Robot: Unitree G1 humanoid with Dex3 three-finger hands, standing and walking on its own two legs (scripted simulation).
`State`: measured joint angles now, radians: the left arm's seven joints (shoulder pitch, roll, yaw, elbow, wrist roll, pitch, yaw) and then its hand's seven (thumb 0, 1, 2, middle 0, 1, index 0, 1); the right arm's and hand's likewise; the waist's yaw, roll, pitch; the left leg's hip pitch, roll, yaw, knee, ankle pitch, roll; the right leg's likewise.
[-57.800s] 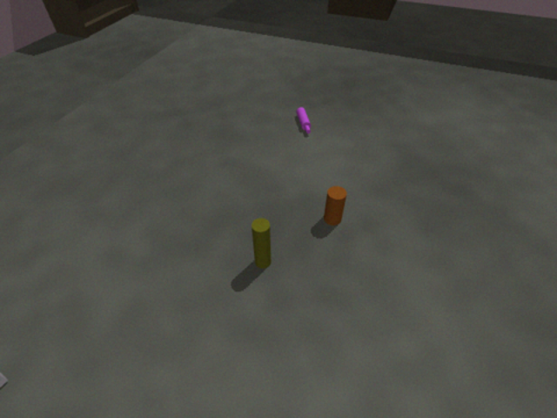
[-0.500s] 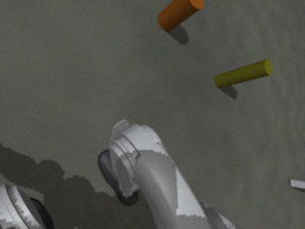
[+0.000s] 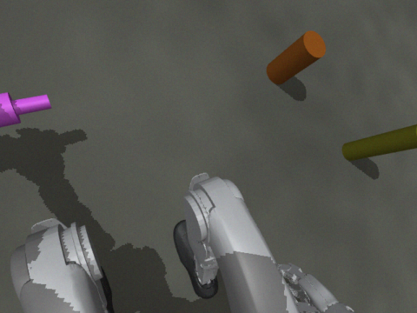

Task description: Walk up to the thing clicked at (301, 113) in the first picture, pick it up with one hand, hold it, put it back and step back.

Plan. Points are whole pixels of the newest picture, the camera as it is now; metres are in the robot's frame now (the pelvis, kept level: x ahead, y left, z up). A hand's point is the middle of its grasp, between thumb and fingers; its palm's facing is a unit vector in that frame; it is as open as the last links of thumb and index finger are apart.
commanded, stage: settle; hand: left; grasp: from above
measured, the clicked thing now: out of the picture +0.51 +0.29 -0.22
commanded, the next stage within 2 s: lift in 0.14 s
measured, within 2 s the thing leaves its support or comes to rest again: neither
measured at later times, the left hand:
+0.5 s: hand out of the picture +0.49 +0.31 -0.13, palm faces -0.47 -0.12 -0.88, open 8.6 cm
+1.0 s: hand out of the picture +0.39 +0.32 +0.02, palm faces -0.45 -0.15 -0.88, open 8.7 cm
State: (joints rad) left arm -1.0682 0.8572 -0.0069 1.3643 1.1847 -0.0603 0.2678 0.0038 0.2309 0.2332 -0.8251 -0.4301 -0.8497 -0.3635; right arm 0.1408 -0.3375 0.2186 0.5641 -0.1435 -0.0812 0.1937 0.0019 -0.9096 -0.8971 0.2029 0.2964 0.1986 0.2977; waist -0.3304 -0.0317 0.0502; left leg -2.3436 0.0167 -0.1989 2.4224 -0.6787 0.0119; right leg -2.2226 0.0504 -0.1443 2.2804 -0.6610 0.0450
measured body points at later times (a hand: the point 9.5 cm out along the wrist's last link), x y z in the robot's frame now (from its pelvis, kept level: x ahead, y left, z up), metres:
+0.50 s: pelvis +0.00 -0.01 +0.02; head +0.25 +0.08 +0.38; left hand +0.51 +0.31 -0.08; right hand +0.05 -0.28 -0.07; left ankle +0.07 +0.12 -0.30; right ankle +0.11 -0.12 -0.30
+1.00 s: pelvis +0.00 +0.00 +0.13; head +0.19 +0.07 +0.54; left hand +0.41 +0.32 +0.07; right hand +0.14 -0.26 +0.01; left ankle +0.07 +0.12 -0.30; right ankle +0.11 -0.12 -0.30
